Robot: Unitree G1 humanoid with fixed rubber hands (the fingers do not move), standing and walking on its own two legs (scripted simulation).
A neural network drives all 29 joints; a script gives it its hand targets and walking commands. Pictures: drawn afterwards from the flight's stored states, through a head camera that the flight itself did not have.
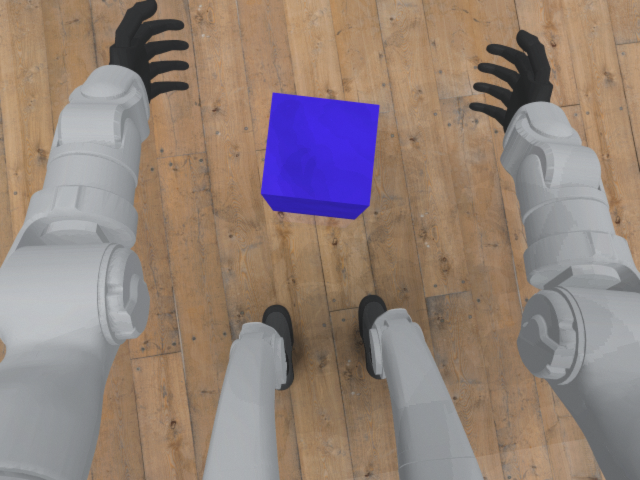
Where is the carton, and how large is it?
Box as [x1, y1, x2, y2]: [261, 93, 379, 219]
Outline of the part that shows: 273,93 261,194 273,210 354,219 369,205 379,105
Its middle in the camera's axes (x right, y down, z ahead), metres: +0.00 -0.17 +0.87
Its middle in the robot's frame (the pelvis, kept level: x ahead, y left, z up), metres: +0.56 -0.03 -0.53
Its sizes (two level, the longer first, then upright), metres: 0.210 0.200 0.250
